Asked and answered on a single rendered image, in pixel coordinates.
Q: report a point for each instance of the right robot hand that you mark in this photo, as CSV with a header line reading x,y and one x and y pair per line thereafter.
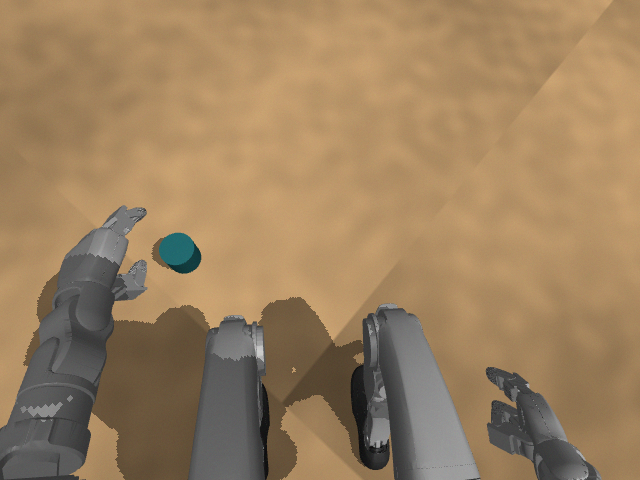
x,y
520,430

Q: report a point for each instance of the left robot hand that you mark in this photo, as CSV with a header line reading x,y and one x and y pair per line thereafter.
x,y
99,255

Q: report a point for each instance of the left robot arm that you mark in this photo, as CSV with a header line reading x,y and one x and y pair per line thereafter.
x,y
47,435

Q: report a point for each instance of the right robot foot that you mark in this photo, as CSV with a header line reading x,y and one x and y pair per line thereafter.
x,y
372,458

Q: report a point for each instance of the right robot arm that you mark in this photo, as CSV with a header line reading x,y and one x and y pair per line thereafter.
x,y
560,460

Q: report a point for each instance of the tin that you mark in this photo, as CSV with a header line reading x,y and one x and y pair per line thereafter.
x,y
179,252

